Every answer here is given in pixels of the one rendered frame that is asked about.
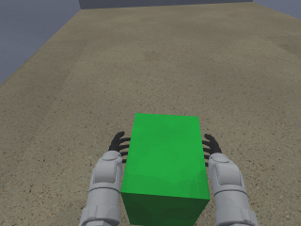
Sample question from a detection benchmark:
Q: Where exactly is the carton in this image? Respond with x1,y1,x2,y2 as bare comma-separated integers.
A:
120,113,211,226

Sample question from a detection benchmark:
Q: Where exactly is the left robot forearm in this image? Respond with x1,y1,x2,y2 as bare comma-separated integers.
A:
79,151,123,226

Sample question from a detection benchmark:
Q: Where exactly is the robot left hand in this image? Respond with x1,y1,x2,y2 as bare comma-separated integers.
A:
108,131,131,164

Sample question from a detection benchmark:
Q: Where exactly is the right robot forearm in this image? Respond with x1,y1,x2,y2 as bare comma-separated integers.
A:
208,153,259,226

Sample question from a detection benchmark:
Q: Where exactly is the robot right hand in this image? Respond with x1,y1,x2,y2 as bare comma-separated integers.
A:
201,134,222,167

